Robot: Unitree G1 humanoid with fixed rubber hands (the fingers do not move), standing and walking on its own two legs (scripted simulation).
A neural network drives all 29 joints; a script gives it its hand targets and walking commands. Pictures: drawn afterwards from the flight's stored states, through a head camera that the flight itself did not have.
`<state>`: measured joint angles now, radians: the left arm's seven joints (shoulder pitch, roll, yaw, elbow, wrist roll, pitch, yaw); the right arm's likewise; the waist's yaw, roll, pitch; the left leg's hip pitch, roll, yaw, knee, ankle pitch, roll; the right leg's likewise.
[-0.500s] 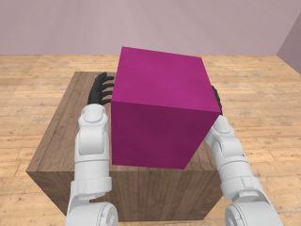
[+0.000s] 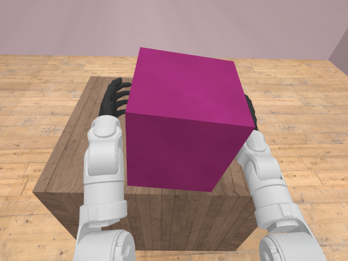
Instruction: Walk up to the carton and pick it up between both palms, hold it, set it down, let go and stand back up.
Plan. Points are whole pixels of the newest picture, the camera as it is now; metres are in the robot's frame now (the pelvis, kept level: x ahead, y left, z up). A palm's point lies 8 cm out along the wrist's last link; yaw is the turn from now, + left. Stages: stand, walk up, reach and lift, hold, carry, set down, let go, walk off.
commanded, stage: reach and lift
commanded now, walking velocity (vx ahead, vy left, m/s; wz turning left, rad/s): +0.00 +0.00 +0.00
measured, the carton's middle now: (178, 125) +0.38 -0.02 +0.13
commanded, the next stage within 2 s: hold in 0.40 s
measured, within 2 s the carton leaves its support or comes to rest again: neither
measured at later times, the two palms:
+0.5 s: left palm (99, 113) +0.35 +0.14 +0.20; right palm (244, 123) +0.34 -0.16 +0.17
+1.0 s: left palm (98, 111) +0.35 +0.15 +0.21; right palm (245, 118) +0.35 -0.15 +0.18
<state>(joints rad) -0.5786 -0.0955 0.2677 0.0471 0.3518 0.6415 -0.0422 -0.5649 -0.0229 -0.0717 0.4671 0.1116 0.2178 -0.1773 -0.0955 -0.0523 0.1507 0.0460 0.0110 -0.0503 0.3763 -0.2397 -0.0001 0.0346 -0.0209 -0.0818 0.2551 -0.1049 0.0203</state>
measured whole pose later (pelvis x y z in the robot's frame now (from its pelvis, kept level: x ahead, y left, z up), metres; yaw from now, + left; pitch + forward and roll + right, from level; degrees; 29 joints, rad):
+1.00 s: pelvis -0.02 -0.01 +0.00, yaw +1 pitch -11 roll -1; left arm -0.67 -0.06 0.31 0.10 0.36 0.72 -0.06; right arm -0.66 -0.01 -0.10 0.51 0.12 0.31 -0.19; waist -0.08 -0.05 0.10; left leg 0.03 0.01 -0.06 0.37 -0.21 -0.01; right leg 0.02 -0.02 -0.10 0.27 -0.10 0.01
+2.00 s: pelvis -0.01 -0.01 +0.00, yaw +1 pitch -11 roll -1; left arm -0.64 -0.07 0.30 0.03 0.36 0.73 -0.06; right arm -0.63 -0.02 -0.07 0.46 0.14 0.31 -0.20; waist -0.08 -0.05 0.11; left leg 0.04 0.01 -0.05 0.38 -0.22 -0.01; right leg 0.03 -0.02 -0.09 0.27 -0.11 0.01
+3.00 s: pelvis +0.01 +0.00 +0.00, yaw +1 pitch -12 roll -1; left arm -0.62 -0.11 0.29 0.05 0.41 0.59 -0.10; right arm -0.57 0.02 -0.14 0.46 0.01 0.09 -0.16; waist -0.08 -0.04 0.16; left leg 0.09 0.01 -0.03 0.34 -0.23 0.00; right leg 0.07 -0.03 -0.08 0.26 -0.13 0.02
